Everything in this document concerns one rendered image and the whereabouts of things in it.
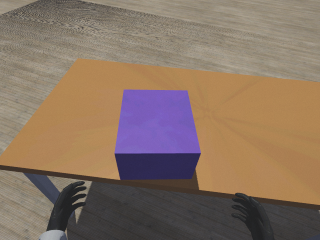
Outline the carton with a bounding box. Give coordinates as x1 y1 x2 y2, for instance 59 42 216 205
114 89 201 180

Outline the robot right hand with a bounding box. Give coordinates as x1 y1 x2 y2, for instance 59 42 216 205
231 193 275 240

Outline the robot left forearm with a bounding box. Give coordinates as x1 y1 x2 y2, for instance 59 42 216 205
38 230 67 240

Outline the robot left hand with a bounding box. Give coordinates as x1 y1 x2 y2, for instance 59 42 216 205
46 181 87 232

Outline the table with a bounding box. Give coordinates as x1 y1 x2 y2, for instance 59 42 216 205
0 58 320 240

